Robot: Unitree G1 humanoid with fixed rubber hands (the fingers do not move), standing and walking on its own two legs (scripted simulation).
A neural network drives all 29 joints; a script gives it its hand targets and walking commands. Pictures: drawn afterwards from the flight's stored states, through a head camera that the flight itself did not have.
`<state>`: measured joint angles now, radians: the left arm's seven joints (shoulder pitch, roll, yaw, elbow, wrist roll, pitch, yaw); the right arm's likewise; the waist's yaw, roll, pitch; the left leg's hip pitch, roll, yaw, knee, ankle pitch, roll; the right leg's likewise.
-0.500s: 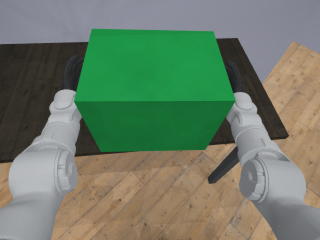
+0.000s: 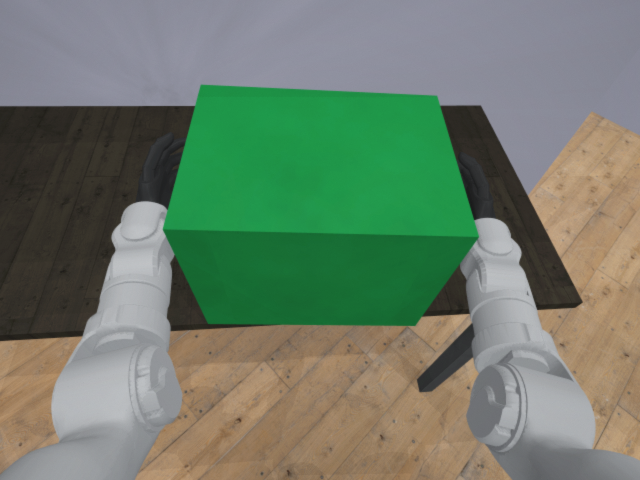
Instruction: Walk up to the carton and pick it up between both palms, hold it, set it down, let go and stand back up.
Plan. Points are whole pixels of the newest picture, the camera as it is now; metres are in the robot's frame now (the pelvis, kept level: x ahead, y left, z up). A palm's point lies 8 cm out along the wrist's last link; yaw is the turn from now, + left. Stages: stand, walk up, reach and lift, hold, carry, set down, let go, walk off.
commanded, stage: reach and lift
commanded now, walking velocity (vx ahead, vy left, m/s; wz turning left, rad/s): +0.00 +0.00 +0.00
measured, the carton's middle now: (316, 215) +0.45 -0.01 +0.04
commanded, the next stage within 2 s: none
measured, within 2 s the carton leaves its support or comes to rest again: leaves its support in 0.46 s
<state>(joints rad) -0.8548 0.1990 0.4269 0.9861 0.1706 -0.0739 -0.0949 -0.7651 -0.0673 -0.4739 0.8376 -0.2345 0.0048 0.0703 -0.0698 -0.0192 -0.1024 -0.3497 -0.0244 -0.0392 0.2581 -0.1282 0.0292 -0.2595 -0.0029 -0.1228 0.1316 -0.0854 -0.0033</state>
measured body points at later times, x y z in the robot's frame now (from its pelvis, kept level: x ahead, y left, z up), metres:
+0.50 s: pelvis -0.01 +0.00 +0.00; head +0.03 +0.02 +0.45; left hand +0.43 +0.20 +0.10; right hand +0.40 -0.21 +0.09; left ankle -0.02 +0.10 -0.75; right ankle -0.04 -0.12 -0.75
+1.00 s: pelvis -0.04 +0.00 +0.00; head -0.04 +0.01 +0.45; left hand +0.40 +0.18 +0.15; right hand +0.35 -0.22 +0.12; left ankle -0.02 +0.10 -0.75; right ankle -0.04 -0.12 -0.75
